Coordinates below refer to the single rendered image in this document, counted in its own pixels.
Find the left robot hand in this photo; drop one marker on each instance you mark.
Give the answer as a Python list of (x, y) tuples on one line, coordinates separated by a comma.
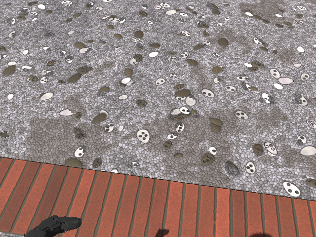
[(54, 225)]

